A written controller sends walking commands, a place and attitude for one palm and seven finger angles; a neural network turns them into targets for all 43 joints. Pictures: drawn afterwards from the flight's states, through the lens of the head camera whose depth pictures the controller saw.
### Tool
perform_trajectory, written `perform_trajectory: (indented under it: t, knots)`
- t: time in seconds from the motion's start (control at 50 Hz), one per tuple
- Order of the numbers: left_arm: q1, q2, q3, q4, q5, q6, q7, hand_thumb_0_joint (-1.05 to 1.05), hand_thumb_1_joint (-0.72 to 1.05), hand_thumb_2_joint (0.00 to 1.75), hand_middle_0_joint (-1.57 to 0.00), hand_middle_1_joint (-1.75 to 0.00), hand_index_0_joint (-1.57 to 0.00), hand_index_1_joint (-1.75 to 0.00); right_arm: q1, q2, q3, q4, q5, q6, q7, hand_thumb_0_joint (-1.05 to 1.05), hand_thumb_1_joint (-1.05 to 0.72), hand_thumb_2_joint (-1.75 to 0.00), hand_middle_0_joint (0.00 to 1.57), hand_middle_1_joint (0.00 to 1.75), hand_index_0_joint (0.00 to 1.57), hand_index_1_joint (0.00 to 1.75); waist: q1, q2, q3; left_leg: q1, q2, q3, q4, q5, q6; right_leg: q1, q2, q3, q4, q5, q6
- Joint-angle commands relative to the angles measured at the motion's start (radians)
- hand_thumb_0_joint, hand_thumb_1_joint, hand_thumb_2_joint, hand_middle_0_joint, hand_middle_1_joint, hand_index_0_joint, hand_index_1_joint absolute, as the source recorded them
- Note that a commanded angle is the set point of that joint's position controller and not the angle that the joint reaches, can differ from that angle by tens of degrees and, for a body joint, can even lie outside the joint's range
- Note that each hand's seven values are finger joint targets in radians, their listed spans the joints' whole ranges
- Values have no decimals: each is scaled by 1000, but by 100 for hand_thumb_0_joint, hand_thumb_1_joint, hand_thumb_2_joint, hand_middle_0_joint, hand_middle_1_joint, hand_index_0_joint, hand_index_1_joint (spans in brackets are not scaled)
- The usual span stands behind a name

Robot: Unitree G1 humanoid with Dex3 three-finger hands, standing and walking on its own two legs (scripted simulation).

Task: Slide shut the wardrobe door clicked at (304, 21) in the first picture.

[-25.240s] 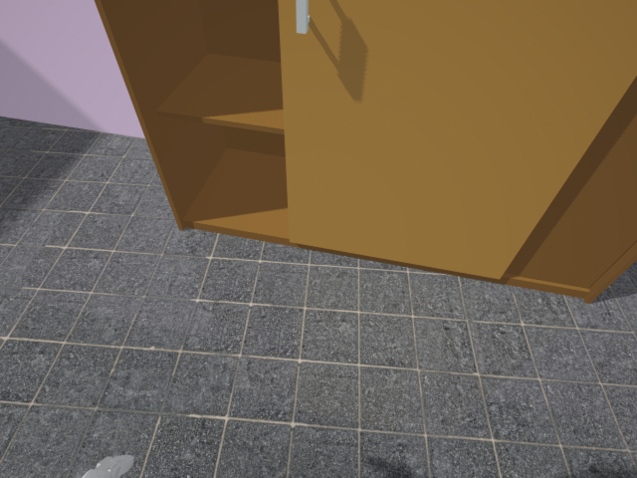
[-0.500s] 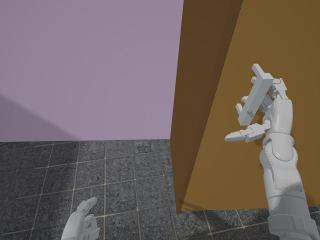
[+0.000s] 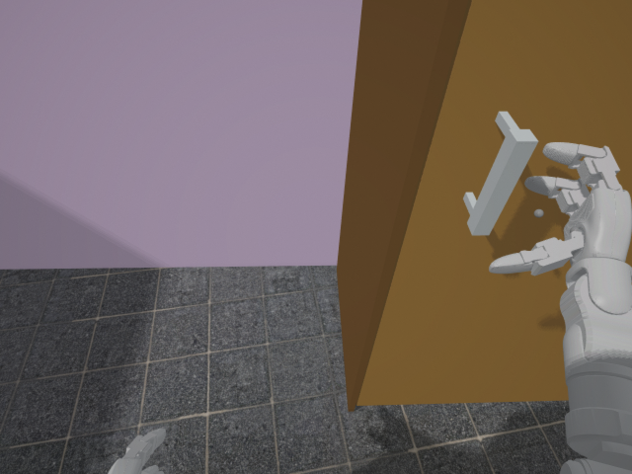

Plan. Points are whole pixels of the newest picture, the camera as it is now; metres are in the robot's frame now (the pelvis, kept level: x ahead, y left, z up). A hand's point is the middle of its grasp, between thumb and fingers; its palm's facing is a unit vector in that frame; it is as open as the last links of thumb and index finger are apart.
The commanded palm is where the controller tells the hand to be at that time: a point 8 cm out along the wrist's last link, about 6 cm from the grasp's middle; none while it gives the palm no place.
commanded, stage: slip the hand off the handle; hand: right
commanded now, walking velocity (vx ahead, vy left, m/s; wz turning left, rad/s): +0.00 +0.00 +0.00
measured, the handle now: (491, 175) +0.43 -0.18 +0.19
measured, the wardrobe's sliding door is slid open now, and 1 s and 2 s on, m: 0.00 0.00 0.00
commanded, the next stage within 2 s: draw the hand back to the body in 0.58 s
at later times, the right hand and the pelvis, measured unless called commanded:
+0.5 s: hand (572, 274) +0.29 -0.23 +0.17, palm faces +0.27 +0.95 -0.11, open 14.7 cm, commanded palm +0.25 -0.28 +0.18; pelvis +0.00 +0.01 +0.00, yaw -1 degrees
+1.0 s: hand (604, 311) +0.25 -0.24 +0.18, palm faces -0.01 +1.00 -0.07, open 14.7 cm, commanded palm +0.21 -0.28 +0.18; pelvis +0.00 +0.01 +0.00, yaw -1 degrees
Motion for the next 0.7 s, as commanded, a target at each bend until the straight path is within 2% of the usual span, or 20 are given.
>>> perform_trajectory:
  t: [0.0, 0.04, 0.08, 0.14, 0.16, 0.2, 0.24, 0.26, 0.28, 0.36, 0.4, 0.42, 0.48, 0.5, 0.54, 0.56, 0.6, 0.62, 0.64, 0.68]
  knots:
    - [-95, 126, 49, -170, -1, -59, 2, 0, 90, 90, -20, -30, -20, -30, -264, -186, -52, -313, 24, -74, 5, 0, 55, -20, 25, 115, 25, 115, -36, -26, -277, 53, -1, -10, -53, 154, 12, 165, -41, 83, -88, 229, 33]
    - [-102, 129, 47, -179, 2, -59, -1, 0, 90, 90, -20, -30, -20, -30, -210, -213, -82, -363, 24, -60, -2, 0, 55, -20, 25, 115, 25, 115, -52, -28, -267, 74, -1, -9, -51, 156, 14, 145, -40, 79, -94, 231, 35]
    - [-120, 122, 43, -192, -1, -62, -1, 0, 90, 90, -20, -30, -20, -30, -167, -188, -75, -408, 32, -42, -6, 0, 55, -20, 25, 115, 25, 115, -52, -29, -249, 65, -2, -8, -54, 142, 11, 145, -40, 77, -101, 211, 35]
    - [-135, 121, 40, -196, -1, -65, 3, 0, 90, 90, -20, -30, -20, -30, -141, -192, -78, -473, 31, -22, -15, 0, 55, -20, 25, 115, 25, 115, -48, -25, -222, 59, -2, -11, -64, 110, 10, 134, -40, 73, -104, 167, 32]
    - [-140, 117, 39, -197, -1, -68, 5, 0, 90, 90, -20, -30, -20, -30, -142, -176, -67, -492, 30, -18, -16, 0, 55, -20, 25, 115, 25, 115, -38, -24, -223, 50, -2, -8, -62, 105, 7, 144, -39, 77, -105, 160, 31]
    - [-148, 111, 37, -201, -2, -75, 8, 0, 90, 90, -20, -30, -20, -30, -115, -145, -41, -533, 31, -11, -14, 0, 55, -20, 25, 115, 25, 115, -39, -40, -219, 41, -3, -7, -63, 102, 8, 159, -38, 79, -104, 155, 33]
    - [-147, 113, 36, -198, 1, -77, 9, 0, 90, 90, -20, -30, -20, -30, -70, -165, -60, -561, 31, -2, -13, 0, 55, -20, 25, 115, 25, 115, -44, -32, -224, 52, -4, -8, -63, 110, 10, 159, -38, 78, -98, 168, 33]
    - [-153, 109, 31, -199, -2, -79, 11, 0, 90, 90, -20, -30, -20, -30, -70, -136, -32, -553, 37, 7, -5, 0, 55, -20, 25, 115, 25, 115, -31, -28, -201, 39, -1, -9, -70, 98, 6, 152, -35, 77, -99, 145, 32]
    - [-152, 109, 31, -195, -4, -79, 14, 0, 90, 90, -20, -30, -20, -30, -59, -156, -56, -545, 42, 13, -3, 0, 55, -20, 25, 115, 25, 115, -35, 0, -186, 42, -1, -8, -76, 84, 5, 140, -35, 79, -103, 125, 31]
    - [-173, 103, 26, -204, -5, -77, 19, 0, 90, 90, -20, -30, -20, -30, 3, -185, -94, -578, 56, 39, 17, 0, 55, -20, 25, 115, 25, 115, -51, -8, -195, 76, 6, -16, -87, 86, 6, 127, -26, 68, -97, 132, 24]
    - [-185, 94, 22, -213, -7, -83, 17, 0, 90, 90, -20, -30, -20, -30, 30, -151, -67, -636, 62, 38, 30, 0, 55, -20, 25, 115, 25, 115, -52, -50, -193, 71, 4, -11, -80, 108, 8, 147, -23, 67, -94, 155, 28]
    - [-186, 92, 20, -215, -7, -86, 17, 0, 90, 90, -20, -30, -20, -30, 43, -129, -44, -648, 65, 38, 37, 0, 55, -20, 25, 115, 25, 115, -47, -47, -187, 63, 3, -8, -78, 119, 8, 156, -23, 69, -90, 164, 27]
    - [-183, 95, 21, -214, -4, -92, 16, 0, 90, 90, -20, -30, -20, -30, 128, -169, -98, -661, 80, 45, 46, 0, 55, -20, 25, 115, 25, 115, -62, -22, -179, 78, 5, -11, -81, 126, 6, 134, -21, 67, -83, 167, 26]
    - [-188, 94, 20, -217, -4, -92, 16, 0, 90, 90, -20, -30, -20, -30, 145, -164, -99, -666, 85, 47, 53, 0, 55, -20, 25, 115, 25, 115, -61, -1, -175, 83, 7, -11, -83, 127, 5, 128, -19, 65, -84, 166, 25]
    - [-196, 94, 22, -223, -4, -90, 16, 0, 90, 90, -20, -30, -20, -30, 189, -179, -120, -700, 95, 53, 64, 0, 55, -20, 25, 115, 25, 115, -72, -10, -179, 98, 10, -17, -84, 129, 5, 121, -18, 59, -78, 169, 23]
    - [-204, 89, 19, -229, -7, -93, 15, 0, 90, 90, -20, -30, -20, -30, 190, -167, -109, -726, 101, 54, 69, 0, 55, -20, 25, 115, 25, 115, -68, -34, -171, 86, 12, -17, -86, 120, 4, 121, -16, 58, -78, 160, 23]
    - [-206, 90, 16, -221, -8, -98, 21, 0, 90, 90, -20, -30, -20, -30, 144, -156, -85, -734, 102, 57, 73, 0, 55, -20, 25, 115, 25, 115, -49, -43, -141, 55, 10, -16, -95, 90, 2, 124, -15, 62, -77, 135, 23]
    - [-206, 90, 15, -219, -8, -102, 25, 0, 90, 90, -20, -30, -20, -30, 130, -155, -83, -735, 102, 57, 71, 0, 55, -20, 25, 115, 25, 115, -48, -50, -128, 40, 8, -13, -96, 63, 4, 122, -16, 71, -81, 114, 24]
    - [-211, 90, 16, -217, -5, -106, 28, 0, 90, 90, -20, -30, -20, -30, 95, -147, -67, -750, 103, 56, 67, 0, 55, -20, 25, 115, 25, 115, -41, -42, -133, 39, 12, -21, -101, 45, 3, 124, -16, 72, -77, 101, 22]
    - [-210, 94, 17, -205, -6, -111, 34, 0, 90, 90, -20, -30, -20, -30, 108, -170, -89, -700, 103, 60, 63, 0, 55, -20, 25, 115, 25, 115, -43, -15, -119, 36, 17, -25, -114, -7, 0, 99, -16, 75, -77, 64, 20]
